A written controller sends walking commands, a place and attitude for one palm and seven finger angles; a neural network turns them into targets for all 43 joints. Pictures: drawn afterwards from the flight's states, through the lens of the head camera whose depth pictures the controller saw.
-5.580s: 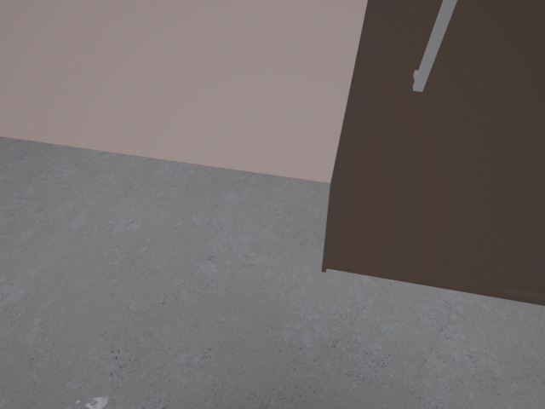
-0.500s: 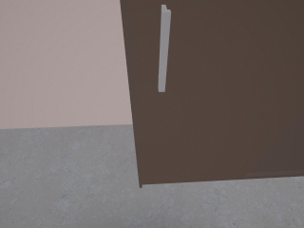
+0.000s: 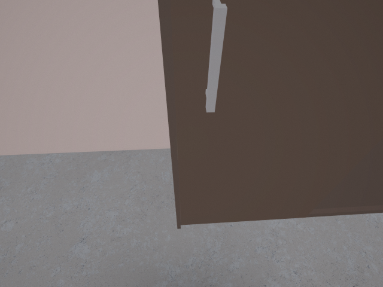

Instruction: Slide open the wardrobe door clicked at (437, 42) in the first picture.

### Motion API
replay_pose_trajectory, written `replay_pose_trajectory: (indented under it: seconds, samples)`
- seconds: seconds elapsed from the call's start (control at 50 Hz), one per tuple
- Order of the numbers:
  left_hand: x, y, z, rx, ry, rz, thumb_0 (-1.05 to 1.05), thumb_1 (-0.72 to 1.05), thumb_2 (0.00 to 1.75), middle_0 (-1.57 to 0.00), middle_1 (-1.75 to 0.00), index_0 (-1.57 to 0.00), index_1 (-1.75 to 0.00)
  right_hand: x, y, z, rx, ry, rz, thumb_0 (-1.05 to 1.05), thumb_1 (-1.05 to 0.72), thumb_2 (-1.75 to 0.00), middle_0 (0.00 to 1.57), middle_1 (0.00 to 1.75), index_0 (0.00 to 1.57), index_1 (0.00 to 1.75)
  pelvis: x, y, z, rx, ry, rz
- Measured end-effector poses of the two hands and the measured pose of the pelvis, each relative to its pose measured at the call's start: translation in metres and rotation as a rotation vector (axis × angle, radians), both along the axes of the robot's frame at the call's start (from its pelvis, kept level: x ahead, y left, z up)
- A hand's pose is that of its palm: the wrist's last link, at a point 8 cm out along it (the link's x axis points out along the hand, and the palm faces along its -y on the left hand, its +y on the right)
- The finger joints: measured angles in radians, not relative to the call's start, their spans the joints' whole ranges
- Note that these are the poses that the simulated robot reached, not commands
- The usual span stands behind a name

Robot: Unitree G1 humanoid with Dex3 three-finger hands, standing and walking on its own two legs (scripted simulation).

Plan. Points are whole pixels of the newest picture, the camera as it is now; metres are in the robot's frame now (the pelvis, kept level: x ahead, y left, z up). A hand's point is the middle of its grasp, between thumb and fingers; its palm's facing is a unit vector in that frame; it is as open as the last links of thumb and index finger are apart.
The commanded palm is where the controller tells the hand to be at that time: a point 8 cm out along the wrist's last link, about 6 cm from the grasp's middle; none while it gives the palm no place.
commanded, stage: look again from close up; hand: left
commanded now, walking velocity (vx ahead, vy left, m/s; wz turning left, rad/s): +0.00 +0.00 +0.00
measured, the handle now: (212, 61) +0.49 +0.00 +0.23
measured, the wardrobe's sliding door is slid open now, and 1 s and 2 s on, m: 0.00 0.00 0.00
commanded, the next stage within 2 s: shuffle to correct the standing spot in 0.10 s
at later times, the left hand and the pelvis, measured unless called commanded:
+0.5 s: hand out of the picture -0.02 +0.14 -0.18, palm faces +0.06 -0.98 -0.19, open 7.4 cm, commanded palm none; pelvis +0.01 -0.03 +0.00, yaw +3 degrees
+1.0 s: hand out of the picture +0.04 +0.07 -0.18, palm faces +0.16 -0.97 -0.20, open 7.3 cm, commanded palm none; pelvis +0.04 -0.12 -0.01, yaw +8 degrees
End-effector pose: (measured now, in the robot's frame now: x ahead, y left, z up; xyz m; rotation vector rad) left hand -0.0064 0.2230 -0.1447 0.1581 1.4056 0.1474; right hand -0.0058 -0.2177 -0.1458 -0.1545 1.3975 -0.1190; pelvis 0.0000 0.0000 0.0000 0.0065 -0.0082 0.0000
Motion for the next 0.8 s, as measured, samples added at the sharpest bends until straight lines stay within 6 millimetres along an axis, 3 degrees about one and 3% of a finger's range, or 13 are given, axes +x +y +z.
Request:
replay_pose_trajectory:
  seconds: [0.34,0.58,0.74,0.8]
  samples:
    - [-0.010,-0.018,-0.005,-0.024,0.025,0.020,0.00,0.91,0.89,-0.20,-0.30,-0.20,-0.30,0.020,-0.018,0.003,-0.028,-0.032,0.012,0.00,-0.92,-0.90,0.20,0.30,0.20,0.30,0.003,-0.012,0.000,0.002,-0.001,0.014]
    - [-0.021,-0.044,-0.007,-0.009,0.040,0.092,0.00,0.91,0.90,-0.20,-0.30,-0.20,-0.30,0.021,-0.046,-0.005,-0.027,0.037,0.036,0.00,-0.91,-0.90,0.20,0.30,0.20,0.30,0.013,-0.044,-0.007,-0.014,0.031,0.073]
    - [-0.041,-0.075,-0.028,-0.068,0.108,0.167,0.00,0.91,0.90,-0.20,-0.30,-0.20,-0.30,0.059,-0.059,-0.005,-0.074,0.009,0.101,0.00,-0.91,-0.90,0.20,0.30,0.20,0.30,0.026,-0.055,-0.018,-0.015,0.016,0.119]
    - [-0.036,-0.085,-0.024,-0.085,0.134,0.149,0.00,0.91,0.90,-0.20,-0.30,-0.20,-0.30,0.069,-0.064,0.000,-0.075,-0.034,0.091,0.00,-0.91,-0.90,0.20,0.30,0.20,0.30,0.028,-0.063,-0.013,-0.009,0.018,0.109]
